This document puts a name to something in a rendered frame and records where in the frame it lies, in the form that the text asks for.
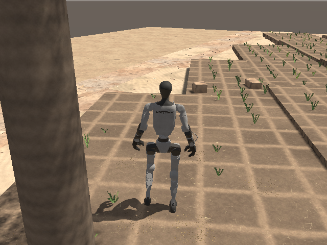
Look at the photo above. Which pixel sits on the robot right forearm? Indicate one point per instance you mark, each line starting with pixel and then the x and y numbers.
pixel 189 137

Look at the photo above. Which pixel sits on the right robot shin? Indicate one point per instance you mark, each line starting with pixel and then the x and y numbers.
pixel 173 188

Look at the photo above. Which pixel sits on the left robot upper arm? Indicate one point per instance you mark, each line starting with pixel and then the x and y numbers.
pixel 145 116

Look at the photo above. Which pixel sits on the right robot upper arm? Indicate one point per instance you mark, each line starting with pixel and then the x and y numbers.
pixel 183 117

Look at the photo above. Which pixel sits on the robot right thigh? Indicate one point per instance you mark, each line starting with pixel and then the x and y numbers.
pixel 175 157

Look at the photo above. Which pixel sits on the left robot hand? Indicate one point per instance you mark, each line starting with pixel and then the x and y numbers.
pixel 137 143

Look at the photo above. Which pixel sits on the robot left forearm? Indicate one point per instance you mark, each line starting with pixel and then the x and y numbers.
pixel 139 134

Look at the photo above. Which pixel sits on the right robot hand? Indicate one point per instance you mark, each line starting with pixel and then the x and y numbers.
pixel 191 148

